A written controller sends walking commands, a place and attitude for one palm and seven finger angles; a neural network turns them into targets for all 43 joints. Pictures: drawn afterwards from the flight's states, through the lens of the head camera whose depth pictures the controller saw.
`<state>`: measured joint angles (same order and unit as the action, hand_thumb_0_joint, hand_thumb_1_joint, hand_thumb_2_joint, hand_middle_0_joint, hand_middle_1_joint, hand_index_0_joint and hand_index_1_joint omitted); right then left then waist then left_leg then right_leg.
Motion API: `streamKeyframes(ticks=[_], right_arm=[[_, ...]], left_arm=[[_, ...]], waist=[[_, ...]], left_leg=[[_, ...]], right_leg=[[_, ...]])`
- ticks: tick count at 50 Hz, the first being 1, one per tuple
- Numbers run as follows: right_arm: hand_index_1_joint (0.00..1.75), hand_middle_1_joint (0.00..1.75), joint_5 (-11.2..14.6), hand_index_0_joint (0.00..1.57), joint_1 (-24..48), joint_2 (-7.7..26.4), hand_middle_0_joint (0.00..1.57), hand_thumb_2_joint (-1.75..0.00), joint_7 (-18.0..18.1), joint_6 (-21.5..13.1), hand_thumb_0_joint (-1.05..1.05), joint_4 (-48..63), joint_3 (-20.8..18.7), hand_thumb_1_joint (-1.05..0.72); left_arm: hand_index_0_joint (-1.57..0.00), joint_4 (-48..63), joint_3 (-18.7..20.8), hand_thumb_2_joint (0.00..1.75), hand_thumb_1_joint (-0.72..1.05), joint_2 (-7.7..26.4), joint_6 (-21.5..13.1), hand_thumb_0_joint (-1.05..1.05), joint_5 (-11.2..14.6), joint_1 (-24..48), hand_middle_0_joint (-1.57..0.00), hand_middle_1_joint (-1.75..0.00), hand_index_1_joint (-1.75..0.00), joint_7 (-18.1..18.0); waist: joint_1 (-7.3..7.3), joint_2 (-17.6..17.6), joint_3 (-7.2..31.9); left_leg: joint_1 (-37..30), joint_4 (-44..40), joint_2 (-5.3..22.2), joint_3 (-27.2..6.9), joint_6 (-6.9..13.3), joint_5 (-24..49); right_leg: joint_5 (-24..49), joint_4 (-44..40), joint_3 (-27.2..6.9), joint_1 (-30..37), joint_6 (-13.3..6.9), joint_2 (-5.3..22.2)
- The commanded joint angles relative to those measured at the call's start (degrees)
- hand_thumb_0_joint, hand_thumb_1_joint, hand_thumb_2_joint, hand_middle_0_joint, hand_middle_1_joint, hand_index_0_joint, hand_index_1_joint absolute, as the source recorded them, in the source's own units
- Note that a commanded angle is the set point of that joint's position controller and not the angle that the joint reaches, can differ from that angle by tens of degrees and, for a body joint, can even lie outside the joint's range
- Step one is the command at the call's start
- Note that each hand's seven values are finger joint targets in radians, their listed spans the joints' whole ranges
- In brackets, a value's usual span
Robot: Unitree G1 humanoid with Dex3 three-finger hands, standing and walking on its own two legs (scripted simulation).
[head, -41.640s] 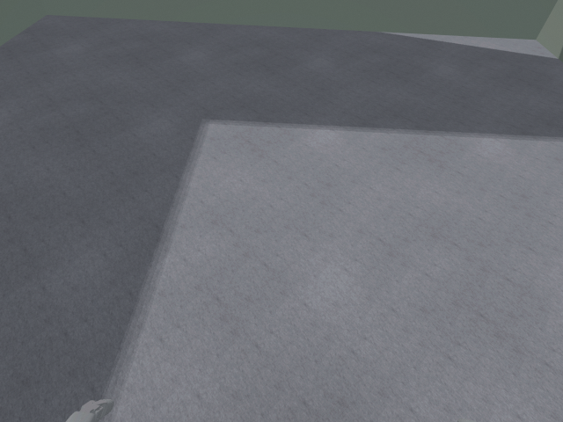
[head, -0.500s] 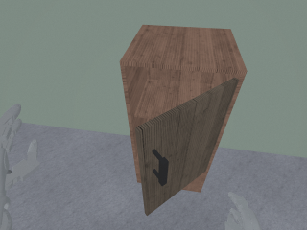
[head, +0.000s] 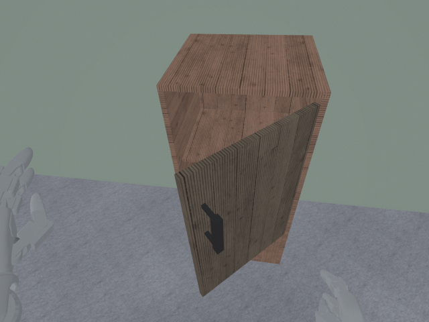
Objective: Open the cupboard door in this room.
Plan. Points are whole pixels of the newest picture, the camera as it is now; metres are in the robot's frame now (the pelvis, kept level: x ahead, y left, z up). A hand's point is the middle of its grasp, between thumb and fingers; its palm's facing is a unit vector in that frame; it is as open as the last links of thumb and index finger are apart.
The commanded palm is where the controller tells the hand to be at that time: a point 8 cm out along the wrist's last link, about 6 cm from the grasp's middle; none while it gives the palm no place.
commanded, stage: step back with the hand held close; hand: left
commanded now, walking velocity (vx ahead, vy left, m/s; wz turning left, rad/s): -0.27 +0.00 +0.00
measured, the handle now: (212, 228) +0.33 +0.06 -0.03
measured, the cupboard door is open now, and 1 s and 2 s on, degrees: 45 45 45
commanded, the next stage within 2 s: stop stepping back and stand still in 1.16 s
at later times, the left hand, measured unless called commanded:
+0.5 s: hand (17, 253) +0.15 +0.29 +0.16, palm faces +0.42 -0.77 -0.49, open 7.4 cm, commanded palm +0.10 +0.33 +0.17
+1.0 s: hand out of the picture +0.08 +0.31 +0.17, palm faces +0.49 -0.74 -0.46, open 7.4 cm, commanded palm +0.01 +0.34 +0.17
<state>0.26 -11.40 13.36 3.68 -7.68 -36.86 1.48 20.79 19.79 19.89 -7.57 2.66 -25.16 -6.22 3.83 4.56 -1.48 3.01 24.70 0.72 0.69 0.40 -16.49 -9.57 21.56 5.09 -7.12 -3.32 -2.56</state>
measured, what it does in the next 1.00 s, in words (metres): walks backwards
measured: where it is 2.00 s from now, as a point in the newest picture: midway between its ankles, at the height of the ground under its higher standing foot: outside the picture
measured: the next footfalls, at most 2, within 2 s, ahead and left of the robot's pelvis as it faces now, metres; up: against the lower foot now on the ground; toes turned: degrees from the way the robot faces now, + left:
right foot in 1.22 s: -0.26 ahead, -0.11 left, +0.00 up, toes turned -4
left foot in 1.42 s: -0.12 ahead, +0.07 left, +0.00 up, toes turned -3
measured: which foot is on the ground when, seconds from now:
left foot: down 0.00-1.00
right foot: down 0.00-0.86, up 0.88-1.00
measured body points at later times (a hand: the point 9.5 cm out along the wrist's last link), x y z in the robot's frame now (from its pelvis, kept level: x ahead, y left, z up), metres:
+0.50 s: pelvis -0.05 +0.03 -0.01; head -0.05 +0.04 +0.44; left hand +0.12 +0.33 +0.18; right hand +0.12 -0.22 -0.08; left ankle -0.03 +0.11 -0.74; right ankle +0.03 -0.08 -0.74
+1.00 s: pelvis -0.12 +0.03 -0.01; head -0.10 +0.07 +0.43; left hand +0.05 +0.35 +0.19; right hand +0.05 -0.20 -0.09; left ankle -0.03 +0.12 -0.74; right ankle -0.15 -0.10 -0.69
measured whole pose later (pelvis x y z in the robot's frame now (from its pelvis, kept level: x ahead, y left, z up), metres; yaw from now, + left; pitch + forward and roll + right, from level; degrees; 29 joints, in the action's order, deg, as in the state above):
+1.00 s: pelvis -0.12 +0.03 -0.01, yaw +2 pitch +1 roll -3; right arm -1.0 -12.6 10.2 3.5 -6.3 -35.6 -0.3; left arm 31.8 27.7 25.2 -13.8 0.5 -30.4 -9.6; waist 0.0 -1.1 -0.6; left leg 25.4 34.3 1.2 1.5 3.6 -9.8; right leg -23.9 56.5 -2.4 -23.9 1.0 -4.9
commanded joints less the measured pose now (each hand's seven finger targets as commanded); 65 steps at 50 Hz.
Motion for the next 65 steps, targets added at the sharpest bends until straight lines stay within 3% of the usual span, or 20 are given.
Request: streamKeyframes(ticks=[1,8,14,19,28,30,33,35,38,41,43,44,47,50,54,59,60,62,63,65], right_arm=[[0.30,0.30,-0.08,0.20,6.21,6.34,0.20,-0.90,0.08,-0.96,0.00,9.79,-3.19,-0.90],[0.30,0.30,-0.35,0.20,6.76,7.19,0.20,-0.90,0.67,0.33,0.00,11.27,-3.98,-0.90],[0.30,0.30,-0.10,0.20,6.43,6.62,0.20,-0.90,1.43,1.65,0.00,12.76,-4.68,-0.90],[0.30,0.30,-0.38,0.20,5.98,7.15,0.20,-0.90,1.75,2.16,0.00,12.98,-4.80,-0.90],[0.30,0.30,-3.02,0.20,3.82,8.23,0.20,-0.90,3.02,1.89,0.00,13.34,-5.26,-0.90],[0.30,0.30,-3.18,0.20,2.86,7.52,0.20,-0.90,3.13,1.34,0.00,13.61,-5.19,-0.90],[0.30,0.30,-3.45,0.20,2.26,7.22,0.20,-0.90,3.09,0.95,0.00,13.13,-5.46,-0.90],[0.30,0.30,-1.46,0.20,2.29,6.78,0.20,-0.90,1.95,0.65,0.00,13.07,-5.25,-0.90],[0.30,0.30,-0.86,0.20,3.14,5.85,0.20,-0.90,0.77,0.59,0.00,11.15,-4.44,-0.90],[0.30,0.30,-0.38,0.20,3.92,6.68,0.20,-0.90,0.81,0.56,0.00,11.62,-4.27,-0.90],[0.30,0.30,-0.69,0.20,5.55,8.05,0.20,-0.90,1.23,0.02,0.00,12.00,-4.72,-0.90],[0.30,0.30,-1.25,0.20,5.02,6.57,0.20,-0.90,1.27,-0.47,0.00,12.08,-4.61,-0.90],[0.30,0.30,-1.06,0.20,4.78,6.19,0.20,-0.90,0.57,-1.91,0.00,10.41,-5.78,-0.90],[0.30,0.30,-1.19,0.20,4.09,5.72,0.20,-0.90,0.29,-3.42,0.00,8.59,-5.47,-0.90],[0.30,0.30,-1.82,0.20,4.03,6.16,0.20,-0.90,0.01,-4.71,0.00,6.38,-4.63,-0.90],[0.30,0.30,-1.80,0.20,5.69,5.33,0.20,-0.90,-1.16,-3.32,0.00,7.55,-4.49,-0.90],[0.30,0.30,-1.72,0.20,6.68,5.23,0.20,-0.90,-1.30,-2.42,0.00,8.50,-4.29,-0.90],[0.30,0.30,-1.28,0.20,8.76,3.95,0.20,-0.90,-1.00,-0.93,0.00,10.61,-3.37,-0.90],[0.30,0.30,-0.95,0.20,8.90,3.46,0.20,-0.90,-0.71,-0.64,0.00,11.05,-2.90,-0.90],[0.30,0.30,0.71,0.20,8.65,3.42,0.20,-0.90,-0.33,0.06,0.00,12.69,-2.71,-0.90]], left_arm=[[-0.20,7.36,7.80,0.90,0.90,10.83,-4.92,0.00,-0.44,2.50,-0.20,-0.30,-0.30,-0.72],[-0.20,17.68,11.48,0.90,0.90,14.93,-6.68,0.00,-0.36,-4.51,-0.20,-0.30,-0.30,-2.20],[-0.20,18.03,13.22,0.90,0.90,15.10,-6.35,0.00,-0.23,-6.94,-0.20,-0.30,-0.30,-3.17],[-0.20,16.74,11.33,0.90,0.90,12.88,-5.82,0.00,-0.74,-7.33,-0.20,-0.30,-0.30,-3.60],[-0.20,21.40,11.26,0.90,0.90,12.01,-5.35,0.00,-4.98,-0.39,-0.20,-0.30,-0.30,-5.85],[-0.20,21.19,11.18,0.90,0.90,11.29,-5.81,0.00,-5.59,0.60,-0.20,-0.30,-0.30,-6.07],[-0.20,21.18,12.58,0.90,0.90,13.20,-6.63,0.00,-5.22,0.28,-0.20,-0.30,-0.30,-6.28],[-0.20,20.89,11.81,0.90,0.90,13.17,-7.25,0.00,-3.61,1.88,-0.20,-0.30,-0.30,-5.33],[-0.20,21.87,10.57,0.90,0.90,13.58,-8.63,0.00,-2.33,3.06,-0.20,-0.30,-0.30,-5.25],[-0.20,21.90,11.95,0.90,0.90,14.58,-9.05,0.00,-1.55,-0.73,-0.20,-0.30,-0.30,-4.87],[-0.20,22.59,14.67,0.90,0.90,14.99,-9.82,0.00,-2.39,-3.21,-0.20,-0.30,-0.30,-4.96],[-0.20,23.33,15.02,0.90,0.90,14.67,-9.90,0.00,-2.88,-2.42,-0.20,-0.30,-0.30,-4.88],[-0.20,22.35,14.24,0.90,0.90,13.69,-9.77,0.00,-2.01,-2.45,-0.20,-0.30,-0.30,-4.45],[-0.20,22.52,11.12,0.90,0.90,11.41,-9.19,0.00,-1.04,-4.19,-0.20,-0.30,-0.30,-4.46],[-0.20,24.91,7.61,0.90,0.90,10.92,-9.06,0.00,-0.66,1.51,-0.20,-0.30,-0.30,-3.74],[-0.20,27.25,12.57,0.90,0.90,16.18,-10.19,0.00,0.82,-2.73,-0.20,-0.30,-0.30,-2.11],[-0.20,27.94,14.16,0.90,0.90,17.91,-10.57,0.00,1.15,-3.55,-0.20,-0.30,-0.30,-1.67],[-0.20,27.33,18.02,0.90,0.90,21.58,-11.17,0.00,1.74,-6.16,-0.20,-0.30,-0.30,-1.59],[-0.20,26.42,19.29,0.90,0.90,22.32,-11.48,0.00,1.80,-8.38,-0.20,-0.30,-0.30,-1.86],[-0.20,24.45,19.48,0.90,0.90,20.77,-9.69,0.00,1.08,-12.99,-0.20,-0.30,-0.30,-2.16]], waist=[[-3.13,-7.57,0.19],[-2.75,-1.01,11.84],[-3.02,-3.06,11.23],[-3.51,-1.98,8.06],[-4.19,4.28,2.58],[-4.51,2.83,2.40],[-5.35,-4.18,1.66],[-5.31,-9.60,2.73],[-5.46,-10.32,3.80],[-4.96,-4.30,3.42],[-3.94,11.15,4.50],[-4.08,11.76,5.26],[-3.98,1.59,6.17],[-3.95,2.39,7.41],[-4.26,9.80,10.44],[-2.21,7.93,19.03],[-2.28,3.96,18.40],[-2.57,-8.69,15.96],[-2.09,-10.51,14.75],[-2.22,-17.15,13.79]], left_leg=[[6.33,1.44,0.24,-1.41,1.94,3.07],[9.45,-2.12,1.86,-2.70,1.31,11.64],[14.46,-1.47,2.98,-4.30,0.65,17.28],[19.70,-2.89,4.11,-5.31,1.60,9.88],[41.23,-11.17,9.56,-11.94,5.98,-23.65],[44.95,-10.05,10.33,-12.76,7.13,-26.52],[38.05,0.63,4.70,-9.50,5.39,-22.25],[27.68,10.59,0.77,-5.37,2.91,-17.53],[15.12,18.02,-0.61,-3.15,1.13,-8.00],[18.82,4.19,3.20,-8.27,3.20,-12.95],[36.20,-13.53,14.82,-21.31,7.87,-26.91],[40.35,-17.83,19.23,-24.75,9.92,-26.40],[30.22,-11.80,19.18,-18.21,10.24,-13.28],[15.02,-10.20,16.13,-13.92,7.94,-1.50],[4.52,-11.47,14.43,-11.92,5.51,9.07],[-5.06,-2.82,11.14,-4.82,2.51,30.59],[-3.53,0.45,9.39,-1.86,1.46,28.61],[3.34,9.20,2.70,4.38,-1.31,9.71],[9.23,15.61,0.73,4.20,-1.85,0.76],[24.03,23.87,-1.41,1.70,-0.75,-5.24]], right_leg=[[-3.73,-11.36,-14.17,-6.03,1.63,9.19],[11.87,-1.55,-9.83,2.94,1.43,8.50],[19.95,4.39,-9.23,3.83,1.49,7.29],[14.11,5.39,-9.70,2.07,1.90,6.43],[-2.38,17.76,-7.80,6.63,3.08,1.68],[-1.86,21.15,-8.59,8.51,3.12,0.97],[-0.69,11.30,-16.90,-0.69,0.54,5.00],[-11.57,0.46,-25.16,-11.95,-2.19,11.39],[-14.87,-4.95,-24.66,-22.33,-4.52,15.96],[-14.50,3.28,-16.14,-20.19,0.15,9.08],[-9.12,25.27,-8.33,-4.13,3.77,0.00],[-10.31,37.39,-7.70,-0.85,4.39,-2.10],[-16.29,42.08,-9.83,-8.94,4.24,-1.57],[-19.24,29.41,-6.37,-14.98,4.33,-0.02],[-20.82,15.56,-4.18,-13.37,3.94,-1.08],[-5.63,-2.20,-3.33,-7.96,2.40,-0.23],[1.14,-4.45,-5.00,-7.96,2.01,2.08],[15.80,-5.54,-12.22,-11.16,0.49,11.80],[27.61,-4.51,-13.83,-10.14,-0.55,16.16],[45.67,2.39,-12.98,1.03,0.80,16.54]])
